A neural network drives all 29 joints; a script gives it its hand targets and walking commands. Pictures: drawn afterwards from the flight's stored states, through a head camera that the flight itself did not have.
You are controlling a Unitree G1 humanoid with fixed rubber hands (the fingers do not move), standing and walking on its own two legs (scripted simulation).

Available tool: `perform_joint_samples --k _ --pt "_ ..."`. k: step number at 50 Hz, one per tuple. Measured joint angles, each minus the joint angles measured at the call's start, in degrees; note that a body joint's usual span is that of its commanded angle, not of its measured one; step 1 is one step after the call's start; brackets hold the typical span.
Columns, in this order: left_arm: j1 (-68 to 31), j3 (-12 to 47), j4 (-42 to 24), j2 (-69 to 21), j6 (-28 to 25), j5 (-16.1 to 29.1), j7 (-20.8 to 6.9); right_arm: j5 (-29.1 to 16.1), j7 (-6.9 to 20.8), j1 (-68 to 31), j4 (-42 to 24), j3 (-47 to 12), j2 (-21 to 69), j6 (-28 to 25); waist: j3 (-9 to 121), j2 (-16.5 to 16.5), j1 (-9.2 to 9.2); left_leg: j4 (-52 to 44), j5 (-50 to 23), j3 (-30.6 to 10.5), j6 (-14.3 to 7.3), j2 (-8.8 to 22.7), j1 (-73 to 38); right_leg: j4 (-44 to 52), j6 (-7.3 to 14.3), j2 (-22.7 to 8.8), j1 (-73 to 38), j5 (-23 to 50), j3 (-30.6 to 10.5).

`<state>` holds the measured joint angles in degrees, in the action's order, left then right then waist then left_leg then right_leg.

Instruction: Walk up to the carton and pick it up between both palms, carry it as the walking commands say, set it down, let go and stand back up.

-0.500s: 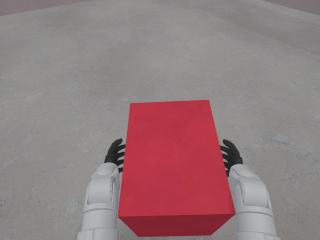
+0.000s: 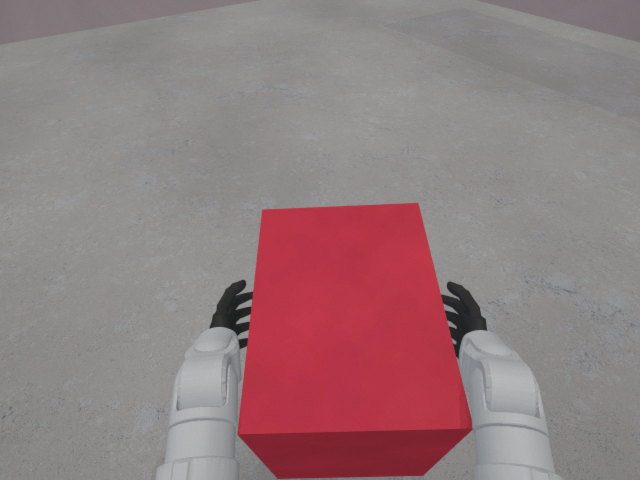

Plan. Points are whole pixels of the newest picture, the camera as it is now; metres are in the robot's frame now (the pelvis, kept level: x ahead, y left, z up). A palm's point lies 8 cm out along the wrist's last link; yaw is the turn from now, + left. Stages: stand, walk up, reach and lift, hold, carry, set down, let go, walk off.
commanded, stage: reach and lift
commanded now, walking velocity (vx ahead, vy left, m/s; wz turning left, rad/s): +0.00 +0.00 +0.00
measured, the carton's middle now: (345, 346) +0.31 +0.00 -0.03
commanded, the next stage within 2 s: hold in 0.12 s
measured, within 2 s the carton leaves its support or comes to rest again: neither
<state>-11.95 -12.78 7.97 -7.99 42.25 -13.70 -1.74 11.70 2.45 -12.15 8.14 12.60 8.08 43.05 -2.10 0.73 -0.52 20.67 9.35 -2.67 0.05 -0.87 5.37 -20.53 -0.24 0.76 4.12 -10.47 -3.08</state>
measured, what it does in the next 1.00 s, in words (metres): walks ahead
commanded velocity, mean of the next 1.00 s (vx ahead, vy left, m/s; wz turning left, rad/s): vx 0.24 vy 0.00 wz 0.00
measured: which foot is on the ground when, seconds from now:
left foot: down 0.00-0.76, up 0.78-1.00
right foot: down 0.00-1.00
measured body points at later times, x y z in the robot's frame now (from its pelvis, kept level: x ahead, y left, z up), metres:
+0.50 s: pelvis +0.00 +0.00 +0.00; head -0.03 +0.00 +0.45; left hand +0.29 +0.16 +0.04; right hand +0.29 -0.16 +0.04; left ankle +0.03 +0.12 -0.75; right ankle +0.02 -0.12 -0.75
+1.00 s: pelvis +0.11 -0.04 +0.00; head +0.09 -0.04 +0.45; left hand +0.40 +0.09 +0.08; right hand +0.37 -0.22 +0.08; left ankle +0.13 +0.07 -0.73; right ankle +0.02 -0.12 -0.75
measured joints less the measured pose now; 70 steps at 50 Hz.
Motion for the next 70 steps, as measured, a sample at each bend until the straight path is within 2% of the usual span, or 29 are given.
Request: perform_joint_samples --k 27,29,32,35,37,39,42,45,50,52,53,56,59,63,66,68,69,70 --pt "0.6 0.6 -0.8 0.1 0.7 0.0 0.0 0.2 0.3 0.9 -0.8 -0.5 -0.1 0.4 0.2 -0.1 0.04 -0.1 -0.1 -0.4 0.2 0.1 -0.2 0.1 0.2 0.1 -0.3 0.0 0.3" --pt "0.7 0.7 -0.7 0.2 0.9 0.5 0.3 0.3 0.2 0.9 -0.7 -0.7 -0.2 0.5 2.6 0.0 0.64 1.6 0.7 0.2 0.2 0.0 2.6 -2.8 0.1 0.1 3.3 -1.2 -0.2" --pt "1.1 0.7 -1.1 1.2 1.3 1.8 0.6 0.3 -0.6 0.4 -0.5 -1.8 0.0 1.1 6.0 -0.1 1.57 4.7 3.8 2.0 -0.2 0.1 6.2 -10.3 0.6 -0.6 9.5 -9.4 0.2" --pt "1.1 1.7 -3.4 3.2 3.4 4.7 1.3 -0.1 -2.3 -0.2 -3.1 -3.8 0.1 3.4 8.1 -0.9 2.61 6.6 4.7 3.8 0.1 1.4 8.2 -14.3 0.8 -1.6 13.3 -12.0 3.5" --pt "0.1 2.3 -4.0 4.0 5.0 6.4 1.8 -0.1 -3.3 -0.4 -5.3 -4.3 0.1 5.6 9.4 -1.7 2.85 9.2 7.4 4.1 0.7 2.7 9.7 -12.0 1.2 -1.1 13.4 -8.8 4.8" --pt "-0.7 3.2 -4.7 3.8 6.8 7.1 2.5 -0.8 -3.8 0.1 -8.0 -3.8 -0.3 7.9 10.9 -1.9 2.59 14.2 13.6 4.2 0.9 3.5 12.1 -11.2 2.0 -0.6 13.7 -5.2 5.4" --pt "0.6 4.4 -8.3 1.7 10.2 7.3 4.4 -3.6 -4.2 1.7 -12.2 -3.0 -1.5 11.5 12.4 -0.6 1.43 20.2 17.0 6.2 0.8 2.7 15.8 -8.2 2.7 -1.3 12.4 -5.9 5.8" --pt "3.3 5.3 -15.2 0.6 14.0 8.0 6.0 -6.7 -5.3 3.0 -17.3 -3.2 -1.8 14.8 12.5 0.7 0.42 17.3 14.4 8.8 0.7 1.5 17.0 -3.3 2.4 -2.1 10.0 -4.9 5.0" --pt "5.8 5.8 -24.0 0.7 18.7 9.2 6.4 -8.2 -7.0 4.5 -24.1 -4.0 -0.6 18.0 11.9 1.7 0.33 5.6 5.3 11.9 0.2 0.2 15.1 0.4 2.0 -2.2 5.7 -5.9 3.3" --pt "6.1 5.6 -26.0 0.7 20.2 9.3 6.3 -8.1 -7.2 4.1 -25.3 -4.5 -0.5 19.3 11.9 0.9 0.58 1.2 3.1 12.1 -0.6 0.7 12.5 -3.2 1.6 -1.2 5.5 -9.2 2.7" --pt "6.3 5.5 -26.6 1.1 20.9 9.3 6.1 -8.0 -7.3 3.9 -25.2 -5.1 -0.5 19.6 12.2 1.2 0.48 1.9 1.5 12.6 -1.3 0.7 12.3 -8.0 1.3 -1.5 7.0 -11.8 3.1" --pt "7.2 5.3 -26.6 2.0 23.4 9.7 6.0 -7.2 -7.9 3.8 -24.1 -6.5 -0.5 21.5 13.0 0.7 0.45 4.2 5.4 14.0 -2.5 1.5 10.7 -25.5 1.3 -2.0 15.3 -16.4 5.8" --pt "6.7 5.2 -26.6 1.5 25.0 10.3 6.4 -7.0 -8.0 4.3 -25.3 -6.0 -0.6 23.1 12.8 -0.7 0.12 0.8 6.7 14.2 -1.8 2.5 6.5 -31.0 1.0 -3.1 22.6 -13.2 8.2" --pt "5.8 5.2 -28.2 1.2 25.5 10.3 6.7 -7.2 -7.5 3.6 -27.1 -5.3 -0.5 23.7 11.0 -1.2 -0.64 -3.2 8.4 14.4 -0.4 3.3 0.1 -22.2 0.1 -5.3 27.5 -5.3 10.0" --pt "5.5 5.2 -29.7 1.1 25.6 10.3 6.6 -7.3 -7.3 3.1 -28.5 -5.2 -0.4 23.9 9.3 -1.5 -0.83 -2.7 12.1 14.7 1.1 4.2 -4.3 -14.0 0.3 -5.6 27.5 -0.8 11.8" --pt "5.1 5.2 -30.3 1.0 25.7 10.2 6.6 -7.3 -7.2 2.8 -29.6 -4.9 -0.4 24.2 8.3 -1.8 -0.82 1.7 16.7 14.2 2.2 5.4 -5.8 -9.1 1.1 -5.0 25.1 1.6 13.7" --pt "4.7 5.4 -30.1 0.7 25.6 10.1 6.5 -7.4 -7.1 2.7 -29.9 -4.5 -0.6 24.5 7.9 -2.6 -0.57 6.7 19.4 13.5 2.2 6.8 -5.0 -9.9 2.1 -4.6 24.4 5.0 14.6" --pt "4.2 5.7 -29.3 0.5 25.6 9.8 6.6 -7.5 -7.0 2.8 -29.8 -4.0 -0.9 24.6 7.6 -3.1 -0.15 14.7 19.1 12.3 1.5 8.2 -2.0 -12.5 2.9 -4.3 24.5 3.9 15.4"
